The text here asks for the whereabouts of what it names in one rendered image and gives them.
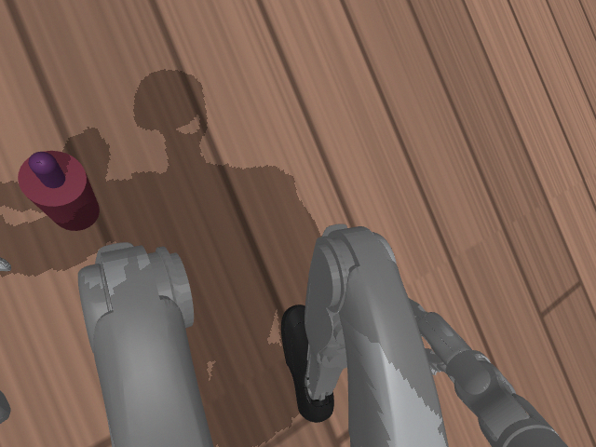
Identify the right robot foot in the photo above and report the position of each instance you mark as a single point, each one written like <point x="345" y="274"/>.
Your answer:
<point x="295" y="346"/>

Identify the bottle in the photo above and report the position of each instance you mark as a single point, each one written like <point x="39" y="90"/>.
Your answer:
<point x="58" y="185"/>

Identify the right robot arm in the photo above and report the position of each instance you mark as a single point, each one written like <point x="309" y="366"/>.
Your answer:
<point x="502" y="414"/>

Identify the right robot hand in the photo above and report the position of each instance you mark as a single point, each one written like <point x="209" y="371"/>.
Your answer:
<point x="443" y="339"/>

